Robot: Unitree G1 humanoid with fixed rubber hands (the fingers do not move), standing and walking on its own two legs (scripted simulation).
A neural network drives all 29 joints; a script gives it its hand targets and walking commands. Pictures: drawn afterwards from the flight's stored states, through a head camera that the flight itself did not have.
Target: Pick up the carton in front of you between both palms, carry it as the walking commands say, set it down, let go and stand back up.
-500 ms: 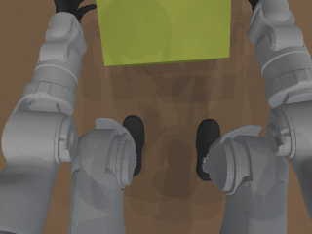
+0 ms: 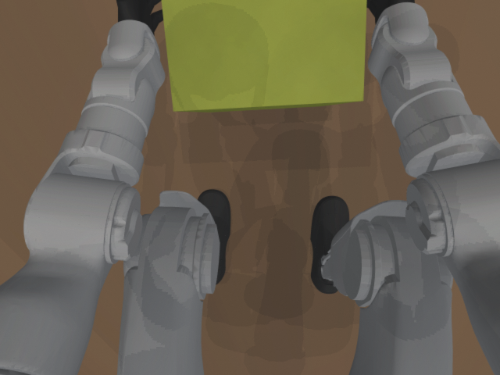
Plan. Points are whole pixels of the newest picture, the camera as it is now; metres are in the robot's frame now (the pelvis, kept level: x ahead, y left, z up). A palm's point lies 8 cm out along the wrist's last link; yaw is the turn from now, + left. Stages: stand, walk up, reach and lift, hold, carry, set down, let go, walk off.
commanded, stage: reach and lift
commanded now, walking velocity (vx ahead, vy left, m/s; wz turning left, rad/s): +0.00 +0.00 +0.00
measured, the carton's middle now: (262, 36) +0.53 +0.03 -0.25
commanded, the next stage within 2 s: none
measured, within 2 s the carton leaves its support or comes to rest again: leaves its support in 0.28 s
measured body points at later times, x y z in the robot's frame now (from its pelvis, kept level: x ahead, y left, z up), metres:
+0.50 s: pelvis +0.00 +0.00 +0.02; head +0.30 +0.01 +0.36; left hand +0.52 +0.18 -0.08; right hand +0.54 -0.13 -0.07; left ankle +0.12 +0.12 -0.34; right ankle +0.12 -0.13 -0.34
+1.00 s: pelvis +0.01 -0.01 +0.14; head +0.25 +0.01 +0.53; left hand +0.48 +0.18 +0.08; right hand +0.50 -0.12 +0.08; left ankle +0.12 +0.12 -0.34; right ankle +0.12 -0.13 -0.34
